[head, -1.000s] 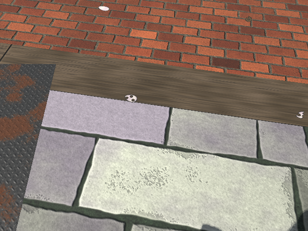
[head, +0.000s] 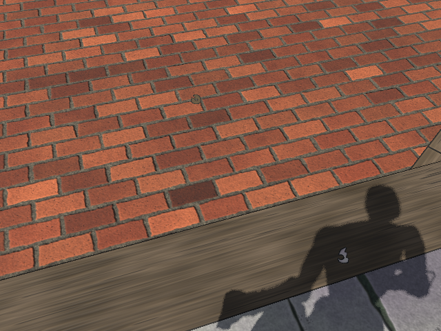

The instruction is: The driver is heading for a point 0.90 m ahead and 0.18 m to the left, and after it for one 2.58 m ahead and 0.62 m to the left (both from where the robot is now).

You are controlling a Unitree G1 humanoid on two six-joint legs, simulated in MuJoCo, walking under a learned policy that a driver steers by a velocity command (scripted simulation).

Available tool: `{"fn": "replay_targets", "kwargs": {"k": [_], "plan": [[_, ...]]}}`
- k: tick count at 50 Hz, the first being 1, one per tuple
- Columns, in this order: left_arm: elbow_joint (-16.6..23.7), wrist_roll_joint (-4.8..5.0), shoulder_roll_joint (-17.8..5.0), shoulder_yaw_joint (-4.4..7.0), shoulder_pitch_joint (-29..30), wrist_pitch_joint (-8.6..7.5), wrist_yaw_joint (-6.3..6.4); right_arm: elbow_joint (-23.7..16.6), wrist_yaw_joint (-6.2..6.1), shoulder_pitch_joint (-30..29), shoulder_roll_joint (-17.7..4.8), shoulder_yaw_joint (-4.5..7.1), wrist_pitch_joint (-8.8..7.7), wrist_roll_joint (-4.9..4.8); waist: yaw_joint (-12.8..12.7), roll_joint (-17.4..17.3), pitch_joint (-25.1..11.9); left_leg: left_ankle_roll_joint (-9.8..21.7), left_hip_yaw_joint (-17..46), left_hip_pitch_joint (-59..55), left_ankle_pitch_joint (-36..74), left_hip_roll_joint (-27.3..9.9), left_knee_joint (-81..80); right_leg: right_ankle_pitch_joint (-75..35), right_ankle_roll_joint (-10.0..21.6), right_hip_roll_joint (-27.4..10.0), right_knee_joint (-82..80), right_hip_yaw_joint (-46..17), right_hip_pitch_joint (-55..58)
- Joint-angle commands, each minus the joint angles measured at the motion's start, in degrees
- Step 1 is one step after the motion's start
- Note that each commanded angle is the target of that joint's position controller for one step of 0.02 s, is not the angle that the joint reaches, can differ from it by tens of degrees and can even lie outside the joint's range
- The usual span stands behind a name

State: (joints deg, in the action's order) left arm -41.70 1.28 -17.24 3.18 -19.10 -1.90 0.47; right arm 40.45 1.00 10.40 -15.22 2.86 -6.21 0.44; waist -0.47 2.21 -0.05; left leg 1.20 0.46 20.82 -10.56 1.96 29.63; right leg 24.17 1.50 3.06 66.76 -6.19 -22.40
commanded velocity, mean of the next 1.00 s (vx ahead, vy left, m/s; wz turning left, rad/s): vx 0.50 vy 0.00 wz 0.36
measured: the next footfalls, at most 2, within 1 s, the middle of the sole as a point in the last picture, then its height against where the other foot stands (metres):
right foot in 0.32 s outside the picture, level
left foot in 0.82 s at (164, 305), level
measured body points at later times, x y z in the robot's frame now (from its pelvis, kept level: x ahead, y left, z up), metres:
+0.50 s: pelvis +0.26 -0.04 +0.01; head +0.28 -0.04 +0.46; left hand +0.32 +0.22 -0.10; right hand +0.40 -0.27 -0.11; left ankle +0.21 +0.08 -0.64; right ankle +0.27 -0.15 -0.73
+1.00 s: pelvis +0.53 +0.09 +0.00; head +0.54 +0.09 +0.45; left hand +0.52 +0.36 -0.12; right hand +0.68 -0.14 -0.13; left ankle +0.53 +0.17 -0.73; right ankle +0.57 -0.06 -0.65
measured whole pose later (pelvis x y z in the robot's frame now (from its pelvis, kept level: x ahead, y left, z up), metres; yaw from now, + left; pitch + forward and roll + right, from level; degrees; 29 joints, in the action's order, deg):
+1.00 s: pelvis +0.53 +0.09 +0.00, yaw +27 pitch +1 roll +2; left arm -48.6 -5.3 -14.0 -0.8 -13.9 -5.7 -1.7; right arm 51.7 2.2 20.8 -14.8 2.8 -6.5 1.9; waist 2.5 1.2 -0.6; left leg 6.0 0.8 16.9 -10.8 7.6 27.0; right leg 22.4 1.1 -5.5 66.5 -3.1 -28.6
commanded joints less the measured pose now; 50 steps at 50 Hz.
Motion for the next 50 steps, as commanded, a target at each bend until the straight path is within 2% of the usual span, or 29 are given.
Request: {"fn": "replay_targets", "kwargs": {"k": [1,3,6,10,11,12,14,16,17,18,19,20,21,22,23,27,30,36,38,40,41,42,43,44,45,46,47,48,50], "plan": [[6.38,-0.63,-4.88,1.38,4.54,-1.49,-0.37,-0.78,-0.13,4.68,-5.81,1.35,0.07,0.33,1.99,-8.15,0.72,10.04,20.8,-14.37,-1.94,-15.06,-16.58,-5.3,-0.11,-7.0,-0.44,-0.76,-17.65],[6.36,-0.99,-2.76,0.78,4.24,-1.67,-0.65,0.1,0.02,5.27,-5.99,1.34,-0.05,-0.54,1.01,-8.97,0.18,11.56,17.9,-12.73,4.94,-13.79,-17.89,-5.81,-0.67,-7.48,-5.96,1.74,-15.75],[7.71,-1.62,-0.67,-0.37,9.61,-2.54,-0.87,0.97,-0.39,6.01,-9.09,2.21,0.53,-1.36,1.97,-7.42,0.5,12.22,13.96,-10.86,10.78,-12.79,-18.9,-11.75,-1.92,-7.28,-19.36,3.64,-13.07],[8.46,-0.73,-1.14,-0.47,15.95,-3.28,-1.58,2.7,-0.74,9.68,-10.79,2.7,1.47,-2.1,4.12,-7.58,0.57,10.92,12.03,-8.8,10.32,-11.9,-17.85,-22.11,-3.37,-4.25,-31.79,4.47,-5.21],[6.37,-8.18,0.82,-2.91,10.96,-2.65,-3.6,1.69,2.04,8.48,-6.22,0.74,-0.33,5.6,2.96,-6.31,-1.35,12.73,12.99,-7.95,1.11,-11.78,-17.49,-21.09,-3.32,-5.34,-31.2,4.0,-3.94],[6.79,-8.06,-0.04,-2.27,12.06,-2.28,-4.0,1.9,3.36,8.64,-6.91,1.24,-0.85,4.9,2.88,-7.06,0.95,13.24,14.63,-6.11,-1.58,-13.1,-17.24,-19.83,-2.7,-6.05,-30.95,3.54,-2.29],[8.27,-5.61,-3.46,-1.56,15.17,-2.87,-3.28,2.37,3.97,8.67,-8.24,1.25,-0.92,2.82,2.05,-5.62,1.44,12.39,15.93,-5.87,-3.35,-13.46,-14.24,-19.28,-0.69,-5.92,-34.65,5.03,1.74],[8.02,-3.31,-6.4,-0.73,12.69,-4.56,-1.84,3.76,3.14,10.79,-8.42,0.96,-0.83,2.71,0.05,-4.86,-1.26,9.8,15.71,-5.13,5.2,-11.49,-7.44,-19.99,2.85,-5.52,-37.73,6.2,12.89],[6.26,-3.5,-8.43,-0.01,3.81,-5.44,-1.32,3.51,2.95,10.57,-5.18,-0.17,-1.16,3.54,-4.19,-0.14,-8.32,5.53,11.83,-0.35,6.67,-5.67,7.11,-23.16,8.9,-10.75,-36.83,1.68,26.36],[4.12,-3.48,-10.64,-0.11,-8.27,-4.98,-1.02,1.31,3.13,17.76,2.88,-2.64,-2.33,4.58,-4.91,17.14,-25.41,0.49,4.63,18.59,-16.07,6.27,25.83,-20.57,24.57,-26.87,-42.98,-25.76,54.55],[2.01,-4.91,-7.13,-0.52,-13.14,-4.98,-0.83,1.11,3.74,8.32,-2.26,-1.41,-2.78,3.58,-9.41,8.93,-12.54,1.18,6.72,32.09,-19.52,2.56,37.16,-7.66,19.54,-27.38,-50.23,-33.14,47.43],[1.23,-4.31,-6.47,-0.62,-9.06,-5.2,-0.99,1.31,2.75,4.77,-2.74,-0.96,-2.7,2.85,-7.04,5.12,-3.72,2.6,6.59,34.61,-13.22,-0.53,41.59,-0.58,14.85,-25.92,-51.57,-25.41,37.52],[1.73,-4.05,-2.59,-1.75,-4.81,-4.86,-0.7,2.62,1.61,5.45,-3.27,-0.78,-2.37,2.68,-4.41,3.89,-2.09,3.11,4.51,31.6,-8.42,-3.86,42.14,-2.35,12.99,-24.33,-52.81,-18.66,30.29],[1.34,-3.81,0.51,-2.94,-3.42,-4.59,-0.51,2.77,1.23,6.25,-2.47,-0.99,-2.03,3.69,-2.27,4.14,-2.74,3.57,5.19,26.89,-5.02,-5.68,39.34,-9.75,12.61,-23.04,-54.15,-13.9,26.01],[1.88,-4.35,2.11,-3.32,-1.17,-4.49,0.05,2.72,1.72,5.01,-1.51,-1.51,-1.52,4.63,-1.1,2.91,-1.54,3.08,5.01,23.67,-4.17,-6.84,38.33,-16.44,12.47,-22.69,-55.59,-10.27,22.4],[0.9,-5.57,-0.77,-1.8,0.4,-5.0,0.94,1.85,4.06,-1.18,1.37,-2.14,0.08,3.16,-0.43,1.55,0.02,0.88,1.7,22.42,1.27,-7.69,24.46,-27.3,11.63,-19.87,-60.64,3.38,21.06],[-1.35,-6.73,-2.33,-1.2,-1.77,-5.03,-0.01,1.27,5.64,-4.5,2.2,-2.94,0.92,2.61,-0.87,0.8,1.53,1.33,-0.44,18.73,10.88,-7.18,15.15,-33.62,10.94,-18.96,-61.18,10.89,17.89],[-6.47,-6.36,-4.26,-0.89,-5.16,-5.28,-1.15,-0.89,4.69,-9.59,-2.34,-1.41,1.85,2.95,-1.01,1.86,4.27,3.96,-1.52,16.1,12.78,-4.82,8.08,-37.99,8.58,-20.47,-57.56,16.88,24.06],[-8.31,-6.09,-6.45,-0.27,-7.79,-4.78,-1.01,-1.76,4.24,-10.94,-3.49,-0.71,1.66,2.78,-0.94,2.78,4.31,4.85,-4.16,13.03,8.03,-1.83,5.53,-49.39,8.0,-20.69,-53.45,18.68,28.31],[-8.87,-6.48,-9.24,0.43,-7.58,-4.56,-1.07,-1.39,3.4,-7.12,-6.34,0.72,0.83,1.48,2.51,3.02,1.9,7.27,-7.54,1.24,7.91,3.34,3.09,-65.11,6.07,-19.26,-43.44,22.13,26.66],[-9.06,-7.7,-8.74,0.17,-8.77,-4.82,-1.61,0.49,2.21,-0.18,-9.65,2.43,0.18,1.12,4.5,1.74,-2.81,9.79,-6.68,-12.76,10.94,5.39,5.68,-65.18,3.71,-16.97,-32.49,23.15,19.46],[-8.21,-9.82,-3.23,-1.81,-14.56,-5.27,-2.29,3.38,0.36,12.31,-11.65,3.59,0.62,1.59,5.33,-6.38,-16.28,18.87,6.89,-41.92,19.87,-1.57,11.54,-46.78,-2.1,-13.61,-13.7,21.64,-0.07],[-7.19,-9.65,1.09,-4.19,-14.91,-5.56,-5.01,6.96,-0.39,24.16,-12.25,3.1,1.21,2.18,9.07,-10.56,-27.37,27.69,35.13,-58.74,10.42,-16.24,-1.28,6.09,-4.54,-4.05,-0.93,14.18,-13.47],[-4.7,-5.2,-1.99,-2.73,3.43,-5.21,-5.64,10.34,0.06,29.23,-10.39,3.35,0.17,2.99,16.4,-3.15,-11.09,20.44,37.25,-50.58,-2.1,-15.35,-10.2,6.13,-2.54,-2.39,7.24,4.52,-26.61],[-2.43,-4.25,-2.66,-2.43,9.82,-5.67,-4.62,9.91,0.18,23.02,-11.95,3.92,-0.92,1.84,13.75,-5.25,-0.58,17.29,33.17,-37.77,-7.81,-14.63,-12.31,3.17,-1.63,-5.62,9.68,1.38,-31.23],[-2.33,-5.88,-4.58,-2.1,8.35,-5.8,-2.98,9.67,0.49,17.78,-8.35,2.63,-1.4,1.11,9.75,-5.99,-1.59,17.58,30.93,-27.8,-7.64,-13.23,-13.13,0.74,-0.75,-7.58,7.28,-0.36,-25.34],[-3.07,-6.96,-2.62,-2.71,5.76,-5.66,-1.91,9.66,0.99,14.3,-4.26,1.01,-1.7,0.77,5.46,-6.1,-0.87,17.46,26.91,-18.31,-4.18,-12.92,-13.91,-1.71,0.4,-9.5,4.45,-0.38,-19.75],[-3.98,-7.01,-0.65,-3.39,3.58,-4.86,-1.42,8.35,1.47,9.27,-1.96,-0.07,-1.52,1.01,1.47,-4.19,0.83,16.74,23.98,-7.27,-2.93,-13.16,-16.43,-2.86,0.64,-11.12,2.65,0.41,-13.49],[-4.92,-6.32,0.35,-3.66,1.53,-3.04,-1.65,5.98,1.39,3.86,-1.47,-0.61,-1.67,1.58,-1.35,-3.9,1.1,15.84,19.91,2.53,-4.36,-12.42,-20.34,-3.5,0.07,-11.23,-2.03,2.23,-9.6]]}}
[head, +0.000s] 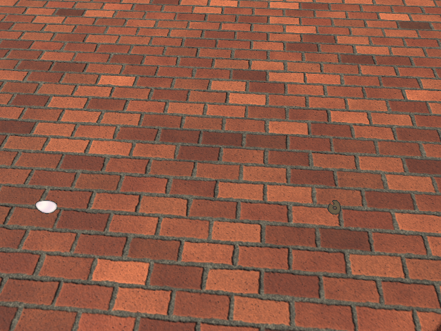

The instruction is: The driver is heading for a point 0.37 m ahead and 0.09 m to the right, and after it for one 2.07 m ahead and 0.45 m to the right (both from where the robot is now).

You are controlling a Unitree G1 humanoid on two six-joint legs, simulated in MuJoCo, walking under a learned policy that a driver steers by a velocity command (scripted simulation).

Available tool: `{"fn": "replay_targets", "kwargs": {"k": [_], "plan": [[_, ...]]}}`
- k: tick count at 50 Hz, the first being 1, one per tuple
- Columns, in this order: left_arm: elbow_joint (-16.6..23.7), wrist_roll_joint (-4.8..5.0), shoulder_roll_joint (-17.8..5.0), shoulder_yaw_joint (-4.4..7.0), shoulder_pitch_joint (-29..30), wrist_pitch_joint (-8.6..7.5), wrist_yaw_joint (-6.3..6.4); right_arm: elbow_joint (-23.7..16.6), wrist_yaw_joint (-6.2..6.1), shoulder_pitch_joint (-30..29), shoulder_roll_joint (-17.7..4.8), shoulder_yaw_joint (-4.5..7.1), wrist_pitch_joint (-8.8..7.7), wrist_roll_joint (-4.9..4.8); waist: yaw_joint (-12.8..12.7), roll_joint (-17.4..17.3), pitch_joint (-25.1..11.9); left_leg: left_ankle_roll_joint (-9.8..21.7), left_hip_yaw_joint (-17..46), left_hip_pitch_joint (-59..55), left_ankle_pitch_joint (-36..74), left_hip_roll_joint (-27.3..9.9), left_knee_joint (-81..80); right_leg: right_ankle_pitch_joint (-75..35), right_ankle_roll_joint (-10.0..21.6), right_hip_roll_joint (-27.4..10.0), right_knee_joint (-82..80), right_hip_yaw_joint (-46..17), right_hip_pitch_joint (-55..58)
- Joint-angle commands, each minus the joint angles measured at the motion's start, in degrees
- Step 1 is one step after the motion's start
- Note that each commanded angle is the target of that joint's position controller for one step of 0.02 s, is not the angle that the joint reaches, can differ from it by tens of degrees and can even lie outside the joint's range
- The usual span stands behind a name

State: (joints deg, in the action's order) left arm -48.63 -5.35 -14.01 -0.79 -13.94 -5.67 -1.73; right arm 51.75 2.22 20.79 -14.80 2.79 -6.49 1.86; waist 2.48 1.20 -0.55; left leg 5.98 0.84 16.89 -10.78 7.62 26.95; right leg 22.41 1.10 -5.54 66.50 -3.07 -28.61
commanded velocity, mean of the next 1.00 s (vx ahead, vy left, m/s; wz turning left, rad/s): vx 0.50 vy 0.00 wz -0.29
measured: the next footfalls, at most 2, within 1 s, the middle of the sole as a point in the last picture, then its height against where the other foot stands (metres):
right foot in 0.44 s outside the picture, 0.13 m lower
left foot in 0.88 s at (256, 266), level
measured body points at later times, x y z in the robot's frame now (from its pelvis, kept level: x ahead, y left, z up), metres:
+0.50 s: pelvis +0.35 -0.13 -0.14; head +0.38 -0.16 +0.31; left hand +0.58 +0.07 -0.24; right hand +0.19 -0.33 -0.28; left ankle +0.09 +0.07 -0.64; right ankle +0.44 -0.23 -0.87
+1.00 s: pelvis +0.66 -0.17 -0.14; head +0.68 -0.17 +0.31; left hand +0.82 +0.06 -0.27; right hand +0.71 -0.47 -0.23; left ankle +0.76 -0.11 -0.86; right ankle +0.51 -0.25 -0.78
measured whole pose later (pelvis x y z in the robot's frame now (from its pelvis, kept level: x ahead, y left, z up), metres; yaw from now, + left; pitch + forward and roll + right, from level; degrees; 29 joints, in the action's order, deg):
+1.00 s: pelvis +0.66 -0.17 -0.14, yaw -21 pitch +2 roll +0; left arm -50.2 0.6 -15.8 3.5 -16.9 -3.7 0.3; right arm 42.3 0.9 10.4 -14.3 3.1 -5.6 -0.3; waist -0.1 1.2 -1.3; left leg 2.9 2.0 24.3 -9.5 3.2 31.3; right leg 23.6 2.9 2.7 64.3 -3.5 -21.9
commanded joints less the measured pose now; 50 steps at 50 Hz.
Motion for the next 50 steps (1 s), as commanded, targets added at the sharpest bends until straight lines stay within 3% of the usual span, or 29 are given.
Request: {"fn": "replay_targets", "kwargs": {"k": [1,4,6,8,11,12,14,16,20,21,22,23,24,25,26,27,28,29,31,32,34,39,42,44,45,46,47,48,50], "plan": [[1.8,0.61,-2.84,0.24,-3.28,0.97,0.38,-6.02,0.1,-7.5,-3.02,-0.36,-1.74,0.88,-4.48,-2.34,1.96,10.19,16.33,9.59,-1.81,-17.08,-18.16,-6.28,0.04,-2.9,-6.25,0.06,-2.08],[4.35,0.67,-0.69,-0.53,5.04,0.41,-1.13,-5.15,0.61,-3.46,-6.39,0.31,-1.63,2.38,-1.21,-2.59,1.23,8.54,7.33,13.31,8.86,-13.69,-16.8,-20.84,-0.49,-0.32,-19.43,4.17,4.51],[3.44,-0.46,-1.89,-0.05,0.65,-0.27,-2.28,-4.82,1.31,-1.24,-7.29,0.31,-1.18,4.24,-2.56,-3.86,0.57,8.46,6.13,12.13,11.34,-14.83,-11.53,-29.77,-0.26,0.71,-12.15,3.5,6.95],[5.03,-0.27,-5.93,1.44,3.86,-1.01,-2.33,-4.99,0.72,0.17,-6.68,-0.15,-0.93,3.26,-0.99,-3.37,1.72,8.21,8.21,-1.16,15.72,-18.39,-8.46,-24.01,0.16,-0.11,-13.47,2.06,-3.62],[8.67,0.24,-2.32,0.57,17.02,-1.0,-0.81,3.3,-3.79,20.48,-0.89,-1.65,-0.92,1.95,9.74,-2.43,6.04,6.07,14.55,-44.65,5.18,-23.77,0.89,-32.99,-0.37,-5.22,-31.56,-6.42,-44.97],[8.39,0.23,-0.37,0.24,17.73,-0.64,-0.88,4.33,-4.2,22.75,-1.19,-1.77,-0.43,1.95,10.57,-2.46,6.39,6.36,14.09,-45.49,5.82,-23.65,1.75,-34.9,-0.62,-5.0,-33.83,-4.67,-46.0],[6.46,1.08,0.26,-0.31,18.14,0.14,-2.19,2.66,-3.04,17.79,-1.02,-2.48,0.06,2.02,9.49,1.14,7.96,4.61,5.34,-25.12,0.85,-18.02,0.86,-50.86,1.3,-5.24,-42.83,0.69,-26.97],[8.03,1.52,0.48,-0.33,18.54,1.39,-2.74,2.34,-0.3,13.83,-2.78,-3.03,0.63,4.04,6.21,-3.37,9.47,5.13,3.06,2.36,-7.13,-15.82,-4.99,-55.28,1.8,-1.72,-33.81,4.99,1.44],[5.36,-0.12,-6.61,1.9,12.69,1.83,-1.46,2.32,-1.61,12.62,-6.24,-2.71,-0.23,1.18,3.19,1.51,10.25,0.01,1.81,-13.35,2.92,-15.12,6.13,-40.31,2.11,-1.53,-43.11,5.33,2.59],[2.35,0.86,-8.15,2.96,4.01,1.52,-0.92,2.37,-1.06,11.75,-8.24,-2.34,0.44,1.96,-0.5,3.16,6.22,-1.59,-1.21,-13.71,11.15,-12.94,14.75,-43.1,1.83,1.1,-45.34,8.11,13.6],[-1.06,2.4,-12.0,5.07,-8.85,0.79,-0.31,2.85,0.71,12.74,-9.78,-2.38,1.14,4.7,-5.23,3.23,-0.11,-4.17,-3.58,-6.77,18.11,-11.57,25.8,-45.3,3.07,3.03,-39.77,9.93,33.97],[-2.54,10.12,-12.95,6.34,-14.33,1.96,-0.2,3.8,-1.73,7.97,-6.57,-1.07,1.59,-3.19,-12.33,5.66,0.94,-6.14,-5.61,12.49,9.81,-9.21,52.42,-58.12,5.6,0.64,-32.65,4.91,43.0],[-3.58,8.17,-16.14,5.85,-21.69,1.52,-0.59,3.12,-1.61,20.21,1.28,-4.1,0.47,-3.86,-8.5,24.09,-18.96,-9.44,-2.11,31.67,-34.02,-4.84,86.85,-77.21,18.24,-14.27,-21.23,-16.2,69.24],[-4.19,9.44,-14.35,6.57,-24.44,2.54,-1.39,0.32,-1.56,19.16,-3.24,-3.68,-1.47,-5.9,-12.55,17.02,-33.4,-9.87,5.36,35.09,-30.78,-6.09,88.63,-47.04,25.15,-17.95,-32.49,-30.95,73.75],[-3.56,8.85,-13.29,6.81,-20.91,3.67,-0.59,-4.04,-2.36,8.17,-5.28,-2.73,-2.07,-7.08,-12.71,9.97,-28.19,-8.87,4.34,40.24,-25.86,-9.37,81.98,-21.89,23.16,-16.34,-41.44,-33.59,67.78],[-2.67,7.8,-10.17,5.84,-13.51,4.31,0.32,-7.68,-4.02,-1.49,-4.24,-2.73,-1.66,-5.97,-10.67,-0.53,-15.94,-8.64,0.57,42.64,-20.83,-10.47,79.47,-12.07,19.23,-14.09,-48.39,-32.91,53.18],[-0.93,6.47,-11.72,5.59,-7.78,3.63,1.06,-9.68,-5.15,-2.99,-4.15,-2.55,-1.18,-5.3,-7.31,-1.08,-11.36,-9.57,1.21,42.03,-18.92,-11.12,79.96,-14.95,21.15,-16.68,-49.53,-35.98,41.3],[1.56,4.51,-10.37,4.83,-2.43,2.53,0.71,-9.19,-5.26,-0.47,-4.53,-2.24,-0.3,-3.82,-3.08,-7.62,-7.9,-8.36,4.84,34.85,-15.15,-14.31,72.47,-15.45,20.76,-16.99,-50.43,-34.17,26.76],[2.23,5.33,-7.73,4.13,4.11,1.02,0.03,-8.87,-5.34,1.04,-3.13,-1.25,1.51,-3.27,2.91,-2.43,1.33,-7.23,6.1,28.59,-10.54,-17.2,59.71,-13.77,16.84,-10.4,-53.46,-22.86,5.86],[3.24,5.81,-9.18,4.51,5.91,0.54,0.65,-10.71,-5.51,-2.41,-3.34,-0.97,1.72,-2.35,2.97,0.11,6.11,-8.41,4.03,22.71,-4.42,-16.16,43.95,-17.84,14.78,-3.97,-56.02,-13.94,-3.64],[3.45,5.24,-10.02,4.96,3.95,0.44,2.34,-11.37,-5.33,-7.27,-3.07,-0.51,0.76,0.14,1.25,0.04,3.19,-10.32,0.74,8.86,11.8,-12.53,24.85,-26.64,13.08,3.3,-53.46,-4.57,-9.23],[0.43,7.86,-8.89,6.0,-5.62,2.0,3.85,-14.68,-3.59,-18.39,-3.37,-0.23,0.98,-2.7,-4.08,2.59,0.17,-10.44,3.65,9.43,21.72,-9.6,5.32,-18.12,11.99,-1.65,-49.36,-11.39,8.67],[-0.53,6.97,-8.52,6.5,-7.96,2.72,3.49,-15.42,-2.2,-19.89,-5.25,0.76,0.24,-2.19,-5.03,3.19,0.8,-6.26,2.63,11.32,12.7,-10.19,3.95,-16.77,10.61,-5.14,-44.44,-14.37,17.42],[-0.28,5.88,-7.23,6.09,-8.09,3.0,3.02,-14.07,-2.15,-13.9,-7.05,1.86,-0.06,-1.86,-2.14,2.49,-2.34,-2.09,0.49,3.14,8.5,-8.7,1.99,-28.44,8.68,-1.84,-35.49,-11.38,20.08],[0.19,5.06,-4.76,5.16,-11.08,2.59,2.6,-12.46,-1.96,-5.94,-10.16,2.9,-0.48,-1.42,-0.79,-3.93,-9.84,3.68,8.41,-14.3,13.44,-15.05,5.25,-25.79,6.71,2.56,-20.85,-7.51,11.5],[0.3,6.1,-3.1,4.24,-14.79,1.58,2.24,-9.23,-1.51,4.3,-14.07,4.68,0.07,-2.27,1.85,-18.98,-18.01,12.65,31.97,-33.12,-2.83,-24.9,-2.46,-8.89,1.81,9.86,0.19,0.02,-6.74],[0.95,6.19,-6.43,4.87,-10.56,0.89,1.82,-8.69,-1.06,6.09,-10.99,3.9,0.35,-3.1,3.13,-18.1,-16.29,12.83,45.59,-35.55,-17.94,-26.85,-10.16,8.54,1.71,9.44,5.63,-2.97,-17.33],[3.01,6.62,-9.49,5.86,-2.62,0.46,1.76,-9.83,-1.2,1.92,-8.65,3.02,0.53,-2.81,3.43,-10.67,-7.42,10.43,41.95,-29.13,-20.83,-25.78,-11.12,4.43,2.09,6.54,7.25,-3.89,-22.39],[5.15,5.21,-7.56,5.6,3.5,0.14,1.97,-11.4,-1.33,-4.81,-7.85,2.78,1.15,-1.92,0.43,-3.24,-0.9,8.81,31.32,-14.18,-8.63,-21.68,-12.51,-3.05,1.69,3.02,-0.91,-2.66,-17.82]]}}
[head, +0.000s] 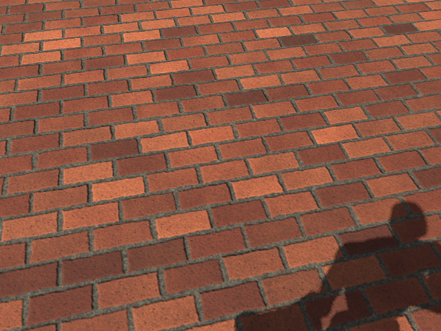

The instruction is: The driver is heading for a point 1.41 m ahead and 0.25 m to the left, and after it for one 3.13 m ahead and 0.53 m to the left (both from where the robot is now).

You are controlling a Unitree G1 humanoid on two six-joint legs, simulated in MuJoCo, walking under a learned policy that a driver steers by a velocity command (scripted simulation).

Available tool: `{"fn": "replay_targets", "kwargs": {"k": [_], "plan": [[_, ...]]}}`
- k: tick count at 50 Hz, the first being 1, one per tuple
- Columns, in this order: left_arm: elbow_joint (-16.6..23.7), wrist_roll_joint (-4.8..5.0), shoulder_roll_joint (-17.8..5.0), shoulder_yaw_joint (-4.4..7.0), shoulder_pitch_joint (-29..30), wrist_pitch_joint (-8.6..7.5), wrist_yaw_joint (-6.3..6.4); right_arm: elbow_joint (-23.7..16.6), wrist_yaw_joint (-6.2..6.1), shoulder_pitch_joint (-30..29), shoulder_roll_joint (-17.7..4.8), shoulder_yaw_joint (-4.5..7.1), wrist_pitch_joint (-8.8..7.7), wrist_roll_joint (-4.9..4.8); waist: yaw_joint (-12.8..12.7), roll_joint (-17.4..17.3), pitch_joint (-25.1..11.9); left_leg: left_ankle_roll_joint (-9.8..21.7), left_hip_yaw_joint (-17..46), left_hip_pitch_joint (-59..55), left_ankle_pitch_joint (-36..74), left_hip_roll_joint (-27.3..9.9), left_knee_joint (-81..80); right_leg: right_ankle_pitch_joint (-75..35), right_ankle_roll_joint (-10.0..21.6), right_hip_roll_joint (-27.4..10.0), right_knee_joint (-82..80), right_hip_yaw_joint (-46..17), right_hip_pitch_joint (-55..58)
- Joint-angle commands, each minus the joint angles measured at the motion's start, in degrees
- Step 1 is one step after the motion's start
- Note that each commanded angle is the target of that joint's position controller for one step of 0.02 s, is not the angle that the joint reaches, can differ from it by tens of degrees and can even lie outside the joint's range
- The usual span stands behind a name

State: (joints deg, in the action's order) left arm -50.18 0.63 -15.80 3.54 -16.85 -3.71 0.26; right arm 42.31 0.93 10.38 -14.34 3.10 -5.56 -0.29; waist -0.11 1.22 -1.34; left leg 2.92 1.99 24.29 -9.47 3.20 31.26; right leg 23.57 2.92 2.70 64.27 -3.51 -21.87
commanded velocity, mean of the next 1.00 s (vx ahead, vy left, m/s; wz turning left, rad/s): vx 0.50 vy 0.00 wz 0.35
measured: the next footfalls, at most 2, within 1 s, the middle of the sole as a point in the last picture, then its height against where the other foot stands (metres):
right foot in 0.34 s outside the picture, level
left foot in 0.84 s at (147, 318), level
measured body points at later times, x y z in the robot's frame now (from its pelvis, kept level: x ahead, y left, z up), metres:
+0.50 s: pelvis +0.27 -0.03 +0.01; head +0.29 -0.03 +0.46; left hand +0.34 +0.27 -0.08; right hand +0.42 -0.28 -0.11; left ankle +0.19 +0.10 -0.65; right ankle +0.30 -0.12 -0.73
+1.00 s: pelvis +0.51 +0.11 +0.01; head +0.54 +0.14 +0.46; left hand +0.44 +0.39 -0.13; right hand +0.75 -0.06 -0.09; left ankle +0.51 +0.21 -0.73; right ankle +0.52 -0.06 -0.64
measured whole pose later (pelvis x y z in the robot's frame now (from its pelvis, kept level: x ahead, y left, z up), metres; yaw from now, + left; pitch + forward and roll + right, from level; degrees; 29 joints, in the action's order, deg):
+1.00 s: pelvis +0.51 +0.11 +0.01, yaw +24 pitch +1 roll +0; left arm -52.7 2.1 -16.6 3.5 -15.5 -3.8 -0.5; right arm 40.9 1.3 10.6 -13.7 3.4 -3.8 0.4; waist -0.9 1.6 2.8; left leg 3.3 -5.4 16.9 -10.1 1.2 25.5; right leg 20.8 0.6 -5.6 67.0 -2.4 -27.0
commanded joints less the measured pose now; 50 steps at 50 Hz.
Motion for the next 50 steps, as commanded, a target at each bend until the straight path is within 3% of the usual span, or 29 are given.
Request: {"fn": "replay_targets", "kwargs": {"k": [1,3,7,12,14,16,17,18,19,20,21,22,24,26,29,33,37,38,40,41,42,43,44,45,46,47,48,50], "plan": [[6.53,-1.35,-5.36,1.51,5.93,-1.84,0.29,-2.27,-0.16,4.12,-7.19,2.16,0.29,0.15,1.09,-4.35,-0.27,10.76,26.2,-17.95,-4.58,-15.02,-17.54,-5.64,-0.49,-6.5,-3.52,-2.06,-20.31],[6.09,-1.48,-3.95,1.33,5.11,-1.68,0.45,-2.23,-0.38,3.8,-6.85,2.2,0.55,-0.11,-0.3,-6.46,-1.76,10.37,21.16,-13.79,3.11,-12.33,-18.31,-6.5,-1.71,-5.62,-10.91,-0.04,-14.22],[8.15,-1.32,-1.04,0.15,12.96,-1.8,0.23,-0.35,-2.02,7.57,-9.28,3.21,0.93,-1.35,1.4,-6.49,-1.28,10.39,16.51,-9.76,6.3,-10.62,-19.2,-16.96,-3.87,-3.42,-26.27,0.74,-8.75],[10.62,-0.01,-2.46,0.24,20.17,-2.83,-0.46,1.67,-2.62,12.55,-8.79,3.38,2.08,-1.61,3.47,-6.9,0.02,9.04,19.0,-10.73,2.15,-10.68,-16.79,-22.93,-4.71,-1.45,-35.31,-0.61,-3.68],[10.84,0.2,-3.84,0.77,19.82,-3.45,-0.61,1.62,-2.61,12.71,-8.93,3.56,2.47,-1.61,2.5,-7.63,-0.14,8.22,21.65,-12.1,0.84,-10.98,-14.21,-20.39,-3.97,-1.28,-38.2,-0.9,0.0],[9.19,0.07,-5.4,1.73,14.07,-3.95,-0.55,0.88,-2.69,11.65,-7.48,3.18,2.65,-1.57,-0.84,-7.79,-1.89,6.22,21.82,-10.47,1.06,-8.68,-8.65,-19.32,-1.92,-2.42,-41.73,-0.55,9.84],[7.83,-0.45,-7.73,2.63,6.85,-4.07,-0.17,-0.33,-2.5,9.55,-5.53,2.51,2.35,-1.18,-4.57,-6.17,-6.0,4.21,19.03,-5.06,1.15,-6.27,0.37,-17.76,0.52,-7.61,-40.91,-4.45,21.07],[6.89,-1.29,-12.53,3.92,-1.42,-3.64,0.36,-1.56,-2.28,12.53,-1.68,1.44,1.71,-1.5,-6.13,4.92,-13.82,0.46,10.87,9.1,-9.83,0.28,18.18,-12.95,6.57,-19.45,-41.34,-18.99,39.95],[4.91,-0.44,-12.78,4.31,-4.67,-2.85,-0.14,-2.63,-2.5,15.83,-3.0,1.23,1.29,-2.3,-5.1,16.65,-15.82,-0.5,7.47,20.69,-23.64,0.19,30.67,-1.07,12.37,-28.02,-46.3,-37.37,43.92],[6.06,-0.09,-8.04,3.15,-1.57,-2.77,-0.25,-1.64,-2.6,13.98,-7.9,2.47,1.41,-2.32,-5.15,9.55,-8.71,-0.86,8.41,24.45,-19.83,-3.67,36.97,3.74,11.21,-26.14,-47.76,-34.23,37.89],[6.63,-0.27,-5.66,2.45,1.49,-2.61,-0.3,-2.0,-2.53,10.31,-8.58,2.81,1.8,-1.78,-4.75,6.1,-3.43,-1.04,7.22,24.28,-15.09,-5.34,38.2,-1.11,9.1,-23.35,-48.79,-26.42,31.46],[6.83,-0.63,-4.12,1.88,4.47,-2.46,-0.45,-2.23,-2.45,8.63,-7.75,2.9,2.08,-1.22,-3.49,3.86,-0.5,-1.29,6.56,22.54,-11.46,-6.65,36.9,-7.14,7.95,-20.73,-50.39,-20.54,25.99],[6.04,-1.13,-2.53,1.29,6.59,-2.51,-0.52,-3.14,-1.99,7.0,-5.84,2.95,2.61,-1.22,-1.5,4.96,2.11,-1.18,5.68,19.48,-7.81,-9.05,34.46,-16.02,6.66,-17.92,-52.82,-12.19,19.46],[4.94,-0.97,-3.35,1.66,6.16,-2.91,-0.65,-4.14,-1.57,5.78,-4.02,2.58,2.97,-1.35,-1.1,4.54,2.19,-1.48,4.39,19.32,-4.74,-9.53,32.89,-23.42,6.94,-16.9,-54.18,-6.81,17.86],[3.55,-0.92,-5.52,2.28,5.52,-2.99,-0.49,-6.01,-1.02,2.26,-3.4,2.17,3.03,-1.24,-1.11,2.87,2.36,-2.22,3.67,19.92,2.27,-9.6,24.93,-32.37,7.31,-16.58,-54.99,-0.38,17.85],[2.38,-0.44,-7.54,2.48,3.77,-2.42,-0.04,-8.26,0.71,-5.21,-2.44,1.18,2.61,-1.11,-3.39,2.1,3.5,-1.52,-0.55,14.96,12.88,-8.57,11.54,-32.89,5.86,-15.09,-55.36,6.95,17.58],[0.17,0.57,-9.19,2.68,-1.44,-1.34,-0.03,-11.3,2.03,-11.54,-2.52,0.8,2.71,-1.15,-4.93,1.26,5.07,0.52,-2.96,14.1,9.29,-6.83,5.17,-38.05,5.11,-17.66,-52.9,9.01,23.86],[-0.53,0.82,-9.55,2.62,-2.49,-1.07,-0.2,-11.83,2.14,-11.89,-2.69,0.87,2.68,-1.0,-4.2,1.64,4.91,1.56,-3.67,11.81,6.1,-5.45,3.88,-43.82,5.2,-18.28,-51.33,8.94,24.91],[-1.66,1.36,-11.7,2.87,-3.02,-0.37,-0.08,-11.55,1.97,-8.45,-5.33,2.04,2.69,-0.42,-0.1,4.09,2.04,3.89,-6.13,2.97,-0.54,-1.73,1.66,-61.9,4.93,-18.69,-43.66,9.06,26.87],[-2.03,1.58,-12.0,2.61,-2.19,0.0,0.06,-9.23,1.63,-0.39,-7.8,3.35,2.68,-0.29,5.05,3.9,-2.13,5.67,-6.9,-8.93,2.97,-0.42,-2.35,-65.79,3.87,-17.37,-34.67,10.2,24.45],[-1.7,1.22,-10.82,1.88,-1.74,-0.21,0.12,-6.39,0.67,9.32,-11.36,4.82,2.84,0.09,9.48,2.77,-7.74,7.83,-2.12,-27.05,8.29,-4.58,-1.02,-55.88,2.05,-15.06,-21.72,10.54,12.96],[0.36,-0.18,-3.23,-0.93,-7.42,-1.27,-0.88,-5.1,-0.09,15.14,-18.05,5.81,2.71,1.15,7.31,-10.44,-18.41,17.72,25.39,-52.2,6.6,-23.89,-0.96,-13.18,-1.76,-5.77,3.7,9.8,-12.0],[-1.57,0.99,-6.3,-0.24,-6.71,-2.76,-1.44,-5.18,-0.39,17.56,-13.76,4.64,2.72,0.82,9.21,-9.03,-26.83,19.7,39.08,-52.96,6.48,-28.78,-8.24,11.38,-1.43,-2.07,12.72,-2.45,-16.19],[0.91,3.06,-10.12,1.33,-0.16,-2.98,-1.54,-4.68,-0.32,13.74,-11.58,3.66,2.5,0.86,9.02,-6.76,-17.25,15.82,27.9,-45.23,8.44,-25.89,-9.65,8.15,-1.19,-5.05,14.42,-3.45,-20.52],[2.12,2.96,-8.86,1.01,2.87,-2.86,-1.22,-4.43,-0.31,9.15,-9.54,3.03,2.15,0.47,6.42,-5.77,-9.61,13.0,19.2,-35.75,10.71,-22.92,-11.26,2.91,-1.3,-7.96,9.88,-1.73,-20.79],[1.8,1.8,-7.82,1.13,3.71,-2.29,-0.79,-4.06,-0.08,5.43,-7.07,2.35,1.76,0.41,4.11,-4.73,-4.96,11.27,13.78,-28.05,11.61,-20.32,-13.56,-0.35,-1.83,-9.59,6.22,-0.81,-19.21],[1.03,1.37,-7.15,1.43,1.78,-1.22,-0.51,-4.11,0.08,2.91,-5.38,1.95,1.2,0.59,1.71,-6.34,-2.62,9.98,9.44,-21.88,11.1,-18.49,-16.37,-3.4,-2.18,-11.0,4.22,-1.08,-15.24],[-0.1,1.33,-3.92,1.03,-1.59,0.73,-0.31,-3.22,0.3,0.95,-4.77,2.17,-0.07,0.8,-0.72,-6.39,-1.13,9.92,5.69,-15.21,8.8,-17.87,-21.21,-6.98,-2.82,-11.44,3.09,-0.93,-10.82]]}}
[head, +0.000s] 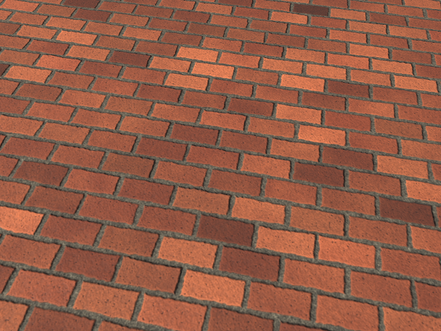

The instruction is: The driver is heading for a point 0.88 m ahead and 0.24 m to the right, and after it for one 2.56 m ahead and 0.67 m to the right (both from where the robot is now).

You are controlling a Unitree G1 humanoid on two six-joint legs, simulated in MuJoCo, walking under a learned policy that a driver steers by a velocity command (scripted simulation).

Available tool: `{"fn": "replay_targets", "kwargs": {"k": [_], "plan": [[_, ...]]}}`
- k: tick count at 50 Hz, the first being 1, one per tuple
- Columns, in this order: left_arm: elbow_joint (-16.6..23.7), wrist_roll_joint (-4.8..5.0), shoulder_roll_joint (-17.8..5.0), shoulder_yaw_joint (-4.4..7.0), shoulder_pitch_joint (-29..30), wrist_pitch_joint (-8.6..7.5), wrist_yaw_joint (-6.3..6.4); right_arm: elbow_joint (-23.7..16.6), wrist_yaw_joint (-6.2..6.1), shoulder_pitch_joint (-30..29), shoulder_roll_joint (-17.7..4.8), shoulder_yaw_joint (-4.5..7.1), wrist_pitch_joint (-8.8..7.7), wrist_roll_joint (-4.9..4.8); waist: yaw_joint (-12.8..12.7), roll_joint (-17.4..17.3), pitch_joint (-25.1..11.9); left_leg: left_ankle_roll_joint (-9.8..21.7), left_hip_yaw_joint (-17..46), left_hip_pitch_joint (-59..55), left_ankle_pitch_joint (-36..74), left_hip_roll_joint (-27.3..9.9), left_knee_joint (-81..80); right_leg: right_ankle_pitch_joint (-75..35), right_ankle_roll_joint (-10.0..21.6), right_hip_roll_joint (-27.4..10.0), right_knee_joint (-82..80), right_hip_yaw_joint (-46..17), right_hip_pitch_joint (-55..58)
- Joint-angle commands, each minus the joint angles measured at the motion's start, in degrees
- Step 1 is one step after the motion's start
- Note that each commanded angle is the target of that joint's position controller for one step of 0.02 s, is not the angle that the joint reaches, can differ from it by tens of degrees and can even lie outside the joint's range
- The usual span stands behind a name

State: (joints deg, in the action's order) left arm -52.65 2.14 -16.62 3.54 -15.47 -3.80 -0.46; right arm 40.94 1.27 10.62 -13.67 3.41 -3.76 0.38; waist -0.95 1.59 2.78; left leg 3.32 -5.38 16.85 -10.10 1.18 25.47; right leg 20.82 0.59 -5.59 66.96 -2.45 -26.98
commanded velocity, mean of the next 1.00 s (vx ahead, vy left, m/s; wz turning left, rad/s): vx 0.50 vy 0.00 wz -0.39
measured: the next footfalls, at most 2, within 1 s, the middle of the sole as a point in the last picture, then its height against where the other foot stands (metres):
right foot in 0.36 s outside the picture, level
left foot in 0.86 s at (262, 258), level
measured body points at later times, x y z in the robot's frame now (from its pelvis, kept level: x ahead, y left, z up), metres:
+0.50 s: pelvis +0.27 -0.10 -0.01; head +0.31 -0.12 +0.44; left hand +0.45 +0.14 -0.12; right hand +0.32 -0.39 -0.13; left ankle +0.22 +0.09 -0.64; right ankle +0.31 -0.17 -0.74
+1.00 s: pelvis +0.57 -0.14 +0.00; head +0.59 -0.15 +0.45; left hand +0.77 +0.06 -0.12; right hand +0.57 -0.44 -0.11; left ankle +0.66 -0.09 -0.74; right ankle +0.42 -0.21 -0.65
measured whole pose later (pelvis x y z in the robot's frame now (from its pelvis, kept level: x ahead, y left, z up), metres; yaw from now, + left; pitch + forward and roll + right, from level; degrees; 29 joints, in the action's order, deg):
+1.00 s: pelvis +0.57 -0.14 +0.00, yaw -26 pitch +2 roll +1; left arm -44.0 0.1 -15.9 3.2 -16.3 -3.9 0.5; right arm 44.8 2.2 11.8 -15.6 3.5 -5.9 -0.5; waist 0.2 1.3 1.0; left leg 3.4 1.6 19.2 -8.9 4.6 26.5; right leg 22.3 1.9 1.8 65.8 -4.0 -21.5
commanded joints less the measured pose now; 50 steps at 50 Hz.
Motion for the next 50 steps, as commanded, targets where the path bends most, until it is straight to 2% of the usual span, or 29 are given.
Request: {"fn": "replay_targets", "kwargs": {"k": [1,4,6,9,13,16,17,18,19,20,21,22,23,24,25,28,31,34,39,41,42,43,44,45,46,47,48,49,50], "plan": [[2.64,-0.21,-2.41,0.99,-2.57,1.38,0.52,-1.24,-0.15,0.22,-5.83,2.05,-2.33,0.26,-0.44,-6.4,-3.77,9.47,10.86,-6.23,10.1,-15.91,-17.04,-6.04,-0.85,-3.22,-0.63,-2.37,-6.6],[4.26,-0.57,-2.28,1.21,1.39,1.78,0.64,0.76,-1.06,1.14,-6.61,2.44,-2.8,0.91,-0.18,-5.85,-1.16,8.36,4.89,-6.96,12.08,-15.27,-18.67,-14.55,-1.49,-3.07,-7.38,-3.83,-11.45],[5.12,-0.91,-1.76,1.01,4.1,1.4,-0.02,1.65,-1.54,1.49,-7.22,2.58,-2.77,0.75,0.45,-5.49,-0.48,7.06,0.83,-7.88,12.83,-14.2,-18.85,-21.51,-1.22,-2.4,-15.01,-2.76,-11.02],[7.15,-1.22,-0.61,0.25,9.99,1.22,-1.19,3.12,-2.14,3.39,-8.95,3.1,-2.48,0.16,2.65,-4.31,1.42,6.24,-2.66,-9.85,12.34,-15.13,-19.47,-26.26,-0.37,-1.45,-23.78,0.55,-9.78],[10.48,-1.19,-1.66,0.26,14.82,1.55,-2.43,5.28,-2.46,5.94,-10.65,3.94,-1.09,-1.18,3.81,-4.0,3.18,5.12,-4.27,-19.11,15.34,-18.22,-15.87,-19.88,2.15,-0.74,-29.03,2.53,-12.99],[11.49,-1.14,-3.91,1.43,11.5,1.89,-2.92,5.31,-2.87,4.58,-13.1,4.64,0.25,-1.89,0.64,-6.14,-0.56,3.2,-6.29,-22.37,39.09,-18.48,-5.34,-10.4,5.33,3.8,-29.53,7.55,-5.27],[10.18,-0.9,-5.75,2.6,5.02,1.98,-2.82,5.06,-2.98,3.36,-13.52,4.63,0.82,-2.11,-3.3,-5.95,-4.19,1.91,-7.73,-21.02,46.34,-16.99,4.07,-10.03,6.92,6.69,-31.23,9.46,3.5],[7.65,-0.71,-9.52,4.68,-4.47,2.11,-2.13,4.76,-3.11,3.61,-12.54,4.07,0.99,-1.99,-7.68,-3.92,-9.41,-0.34,-8.92,-14.77,43.18,-14.01,17.77,-12.7,9.06,9.29,-34.08,8.63,18.17],[6.79,-0.45,-16.75,6.77,-10.15,2.46,-0.92,2.5,-3.01,7.03,-7.89,2.53,0.32,-0.07,-6.61,8.57,-14.69,-4.45,-9.08,6.79,14.16,-8.12,39.77,-10.46,16.38,-3.61,-36.39,-14.55,37.65],[8.66,-0.52,-17.69,6.12,-8.04,1.57,-1.3,0.94,-2.33,7.68,-3.78,0.7,-1.83,-0.02,-3.26,13.13,-22.56,-5.89,4.29,22.23,-23.87,2.41,53.27,0.45,24.6,-12.85,-48.28,-44.53,48.14],[9.19,-1.06,-12.53,4.56,-8.01,0.83,-1.68,-0.08,-1.46,1.21,-8.59,1.71,-3.62,-2.36,-6.44,6.16,-20.18,-4.06,11.06,28.62,-21.21,-0.87,55.48,1.26,21.26,-12.6,-51.74,-41.57,47.64],[9.21,-1.12,-10.16,3.91,-5.85,0.24,-1.64,-0.85,-1.25,-1.68,-8.84,1.65,-4.56,-3.17,-5.54,4.0,-13.78,-2.54,10.38,30.24,-16.37,-3.34,52.46,-2.25,19.01,-10.83,-51.16,-33.59,41.17],[9.87,-0.94,-8.31,3.34,-1.91,0.01,-1.55,-0.37,-1.76,-2.23,-8.63,1.74,-4.9,-1.84,-2.96,-0.31,-9.28,-2.22,10.17,27.6,-12.17,-5.88,47.16,-8.24,17.11,-8.35,-50.9,-26.92,32.63],[10.73,-1.25,-6.21,2.69,1.3,-0.11,-1.29,0.09,-2.19,-1.89,-9.45,2.33,-4.54,-0.58,-0.76,0.12,-7.34,-2.43,10.24,23.17,-9.52,-7.54,42.64,-14.16,16.0,-6.42,-51.52,-22.13,25.97],[11.71,-1.75,-5.54,2.36,2.72,-0.14,-1.02,0.22,-2.14,-1.13,-9.51,2.56,-3.81,-0.27,0.67,1.0,-6.75,-2.83,10.42,19.77,-7.87,-8.14,40.81,-17.45,15.8,-5.13,-52.71,-20.29,21.93],[12.0,-1.4,-7.35,2.81,1.57,-0.46,-0.02,-0.16,-2.24,-1.65,-7.55,2.28,-2.22,0.32,1.45,0.47,-5.41,-5.27,8.97,18.43,-3.74,-7.43,33.22,-25.13,16.03,-3.33,-54.46,-15.7,17.04],[11.48,-1.09,-8.4,3.09,-0.95,-0.18,1.04,-2.13,-2.14,-8.06,-5.95,1.55,-2.0,0.36,-0.48,1.38,-3.38,-6.96,8.49,18.76,6.6,-5.53,20.41,-24.95,13.95,-0.77,-54.43,-12.35,15.06],[11.13,-0.86,-8.36,3.12,-2.98,0.38,1.41,-3.57,-1.27,-13.54,-5.06,0.97,-2.5,-0.3,-2.78,3.32,-2.41,-7.09,7.96,14.68,14.85,-2.78,9.09,-19.34,11.96,0.79,-53.7,-11.88,13.48],[9.78,-0.9,-7.31,2.95,-6.16,1.11,1.86,-4.37,0.3,-15.17,-7.38,1.29,-3.82,-0.84,-3.39,4.24,-2.43,-5.01,9.27,13.07,13.63,-2.12,2.34,-17.17,11.11,-3.15,-47.93,-17.53,21.13],[9.45,-1.44,-7.58,3.07,-5.99,1.28,1.91,-3.47,0.58,-12.02,-8.33,1.54,-4.22,-0.72,-1.97,5.99,-2.48,-2.68,7.74,10.6,9.64,-2.16,1.74,-23.94,10.29,-4.81,-45.09,-17.79,24.12],[9.71,-1.5,-7.2,2.88,-5.24,1.33,1.79,-2.21,0.37,-7.89,-9.37,2.11,-4.36,-0.4,0.29,5.95,-4.22,-0.86,5.95,5.09,8.55,-0.82,-0.04,-33.02,9.26,-3.16,-40.59,-16.23,24.8],[10.26,-1.83,-5.68,2.2,-4.71,1.29,1.56,-0.62,0.17,-1.04,-11.26,2.86,-4.51,0.28,3.42,4.4,-9.92,2.03,7.93,-5.74,9.82,-3.05,1.4,-37.68,7.77,-0.19,-30.79,-13.33,22.92],[11.15,-2.92,-3.55,1.2,-7.94,1.04,1.67,0.45,0.21,7.66,-14.81,3.6,-4.45,0.72,4.97,-4.25,-18.98,7.78,21.77,-22.95,11.51,-12.12,3.52,-24.29,5.25,5.08,-13.76,-9.05,12.47],[10.84,-1.32,-1.25,0.51,-15.03,0.25,1.37,3.32,1.05,11.79,-17.17,4.41,-3.74,-0.03,2.36,-22.26,-21.88,16.41,47.68,-36.3,-3.1,-21.43,-5.54,9.43,0.96,12.04,2.93,-4.62,-7.37],[10.9,-0.97,-6.11,0.96,-10.88,-0.36,1.19,2.63,1.35,10.35,-12.09,2.97,-3.55,-2.09,4.12,-14.81,-16.42,14.92,51.73,-34.44,-16.16,-20.89,-9.08,10.33,1.35,8.27,7.5,-7.53,-14.95],[12.59,-0.85,-8.02,1.46,-2.81,-0.86,0.99,1.6,1.13,6.32,-9.64,2.21,-3.08,-2.07,5.07,-8.75,-8.66,12.62,43.69,-27.04,-14.4,-18.61,-9.65,4.86,1.45,5.92,7.06,-6.08,-17.16],[13.82,-1.66,-7.3,1.26,1.86,-1.48,1.02,0.9,1.02,4.21,-9.37,1.86,-2.58,-1.21,4.63,-3.83,-4.99,11.65,38.06,-20.28,-7.26,-16.04,-10.43,1.58,1.45,4.49,4.57,-4.45,-16.07],[14.62,-2.57,-6.58,1.39,3.41,-2.01,1.01,0.78,0.87,3.22,-8.97,1.65,-2.34,-0.92,3.38,-2.72,-3.2,11.46,34.49,-16.17,-0.51,-14.24,-10.98,-0.86,1.11,3.02,0.35,-3.98,-14.84],[14.94,-3.01,-5.8,1.43,3.06,-2.23,0.92,0.78,0.62,3.22,-8.42,1.3,-2.31,-0.54,2.16,-4.22,-4.06,11.03,31.84,-14.22,4.6,-12.42,-11.51,-2.34,0.74,2.07,-3.08,-3.8,-11.81]]}}
Velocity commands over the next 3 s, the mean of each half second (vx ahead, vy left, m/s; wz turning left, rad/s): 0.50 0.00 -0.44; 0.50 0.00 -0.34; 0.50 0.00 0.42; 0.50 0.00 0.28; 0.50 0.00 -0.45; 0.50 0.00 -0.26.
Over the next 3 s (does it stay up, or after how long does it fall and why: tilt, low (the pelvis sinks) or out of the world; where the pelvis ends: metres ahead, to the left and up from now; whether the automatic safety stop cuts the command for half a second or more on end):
stays up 1.63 -0.40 0.00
